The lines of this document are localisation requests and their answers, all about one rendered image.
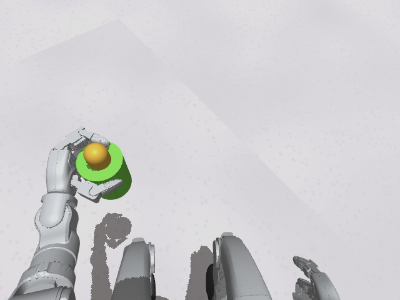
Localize left robot arm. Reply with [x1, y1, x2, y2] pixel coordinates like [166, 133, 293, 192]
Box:
[8, 192, 80, 300]

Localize right robot hand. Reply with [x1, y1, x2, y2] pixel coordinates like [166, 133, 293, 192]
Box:
[292, 256, 340, 300]

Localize bottle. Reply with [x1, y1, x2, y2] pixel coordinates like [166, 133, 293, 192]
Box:
[76, 142, 132, 200]

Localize left robot hand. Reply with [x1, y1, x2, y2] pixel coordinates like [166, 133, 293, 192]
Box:
[46, 126, 123, 203]

